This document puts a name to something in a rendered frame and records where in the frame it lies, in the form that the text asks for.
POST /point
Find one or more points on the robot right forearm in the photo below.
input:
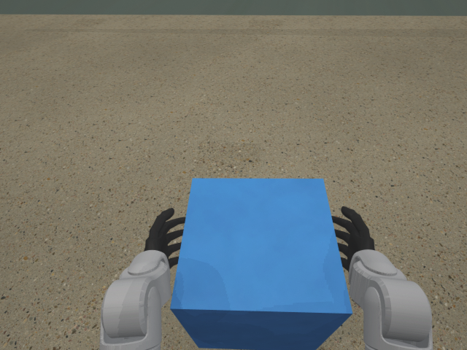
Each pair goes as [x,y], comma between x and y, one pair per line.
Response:
[396,312]

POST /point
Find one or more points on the carton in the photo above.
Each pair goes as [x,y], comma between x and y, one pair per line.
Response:
[259,266]

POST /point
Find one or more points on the robot left forearm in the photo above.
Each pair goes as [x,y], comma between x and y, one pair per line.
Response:
[131,308]

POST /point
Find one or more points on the robot right hand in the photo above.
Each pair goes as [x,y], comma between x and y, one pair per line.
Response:
[358,239]

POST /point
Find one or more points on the robot left hand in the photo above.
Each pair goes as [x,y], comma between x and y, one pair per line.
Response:
[159,238]

